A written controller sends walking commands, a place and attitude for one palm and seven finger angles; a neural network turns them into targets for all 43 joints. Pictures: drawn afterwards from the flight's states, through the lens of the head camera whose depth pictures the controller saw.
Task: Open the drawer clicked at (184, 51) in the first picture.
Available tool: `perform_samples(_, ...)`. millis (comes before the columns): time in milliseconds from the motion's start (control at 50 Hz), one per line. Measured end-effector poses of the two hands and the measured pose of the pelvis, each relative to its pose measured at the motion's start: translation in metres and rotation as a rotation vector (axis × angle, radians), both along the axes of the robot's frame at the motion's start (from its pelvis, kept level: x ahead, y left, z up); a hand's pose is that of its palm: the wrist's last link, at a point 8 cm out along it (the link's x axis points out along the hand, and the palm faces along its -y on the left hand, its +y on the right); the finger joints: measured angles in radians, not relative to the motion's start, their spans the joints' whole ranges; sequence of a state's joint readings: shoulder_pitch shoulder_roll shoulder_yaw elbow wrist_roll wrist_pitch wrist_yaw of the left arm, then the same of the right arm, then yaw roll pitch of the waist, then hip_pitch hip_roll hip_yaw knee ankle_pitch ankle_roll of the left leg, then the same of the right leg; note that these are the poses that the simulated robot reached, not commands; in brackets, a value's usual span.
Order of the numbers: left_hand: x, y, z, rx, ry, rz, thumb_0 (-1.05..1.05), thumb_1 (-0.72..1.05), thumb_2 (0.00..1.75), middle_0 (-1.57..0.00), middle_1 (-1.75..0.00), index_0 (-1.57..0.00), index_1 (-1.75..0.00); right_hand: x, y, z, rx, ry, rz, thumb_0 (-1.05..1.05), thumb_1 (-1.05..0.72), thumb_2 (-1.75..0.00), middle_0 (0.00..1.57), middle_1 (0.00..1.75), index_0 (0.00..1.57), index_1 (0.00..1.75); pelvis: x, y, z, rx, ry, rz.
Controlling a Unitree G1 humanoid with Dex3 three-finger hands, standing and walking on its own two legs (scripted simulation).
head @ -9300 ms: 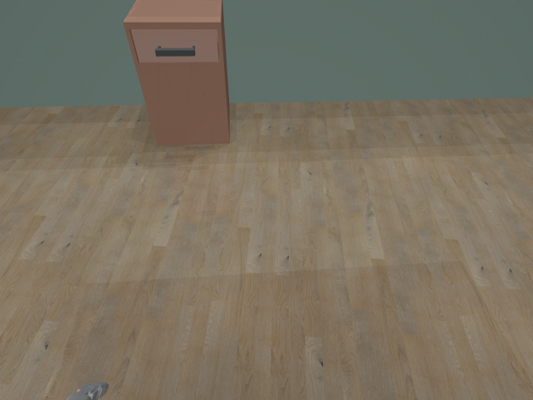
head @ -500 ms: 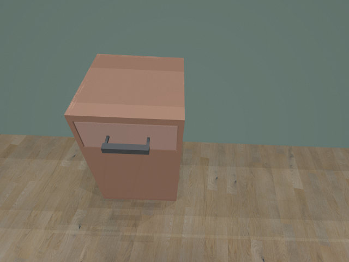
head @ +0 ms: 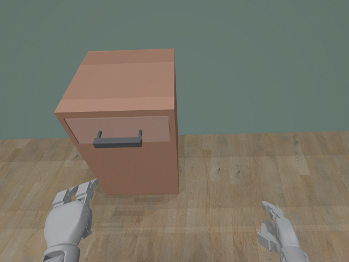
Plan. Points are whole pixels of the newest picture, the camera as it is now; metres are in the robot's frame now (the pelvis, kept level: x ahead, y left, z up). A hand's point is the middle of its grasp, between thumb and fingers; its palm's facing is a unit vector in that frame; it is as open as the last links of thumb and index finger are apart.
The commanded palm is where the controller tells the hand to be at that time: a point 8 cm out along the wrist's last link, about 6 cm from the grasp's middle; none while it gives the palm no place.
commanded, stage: raise the hand with hooked fingers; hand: left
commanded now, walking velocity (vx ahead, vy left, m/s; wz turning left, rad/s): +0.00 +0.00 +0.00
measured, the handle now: (119, 137) +0.57 +0.27 -0.15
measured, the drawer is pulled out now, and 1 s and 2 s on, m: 0.00 0.00 0.00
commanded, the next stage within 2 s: move the hooked fingers above the handle in 1.54 s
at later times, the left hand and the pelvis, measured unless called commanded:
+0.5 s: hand (74, 202) +0.24 +0.25 +0.03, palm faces -0.03 -0.11 -0.99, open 11.2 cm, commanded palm +0.22 +0.24 +0.08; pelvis +0.02 -0.01 +0.00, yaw +0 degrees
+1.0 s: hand (68, 161) +0.31 +0.27 +0.09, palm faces +0.07 -0.11 -0.99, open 13.7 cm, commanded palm +0.28 +0.27 +0.15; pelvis +0.02 +0.04 +0.02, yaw +0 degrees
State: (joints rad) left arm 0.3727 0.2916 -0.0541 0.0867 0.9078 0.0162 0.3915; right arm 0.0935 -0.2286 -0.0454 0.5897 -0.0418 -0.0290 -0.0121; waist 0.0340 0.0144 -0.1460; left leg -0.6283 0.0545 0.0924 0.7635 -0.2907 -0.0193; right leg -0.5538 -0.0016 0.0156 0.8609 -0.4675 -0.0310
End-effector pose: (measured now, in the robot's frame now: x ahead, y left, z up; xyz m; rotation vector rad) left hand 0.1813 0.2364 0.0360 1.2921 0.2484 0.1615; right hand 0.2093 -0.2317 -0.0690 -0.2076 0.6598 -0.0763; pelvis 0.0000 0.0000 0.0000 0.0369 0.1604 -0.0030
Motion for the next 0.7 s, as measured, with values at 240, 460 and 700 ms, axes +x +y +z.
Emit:
perform_samples(240,-0.042,0.015,0.0,0.181,-0.069,-0.021,0.0,0.38,0.68,-0.26,-0.62,-0.26,-0.62,0.058,0.008,-0.02,-0.09,0.005,0.194,0.01,-0.91,-0.9,0.2,0.3,0.2,0.3,0.002,-0.025,-0.028,-0.029,0.028,0.084)
perform_samples(460,0.039,0.015,0.043,0.182,-0.052,-0.006,0.0,0.13,0.57,-0.27,-0.79,-0.27,-0.78,-0.004,0.013,-0.047,0.075,0.203,0.045,0.01,-0.91,-0.9,0.21,0.3,0.2,0.3,0.019,-0.015,-0.009,-0.002,0.022,0.01)
perform_samples(700,0.062,0.018,0.064,0.183,-0.168,-0.187,0.0,-0.15,0.45,-0.3,-0.97,-0.3,-0.96,-0.029,-0.017,-0.032,-0.07,0.256,-0.063,0.01,-0.91,-0.9,0.2,0.3,0.2,0.3,0.023,0.011,0.001,-0.028,0.002,0.008)
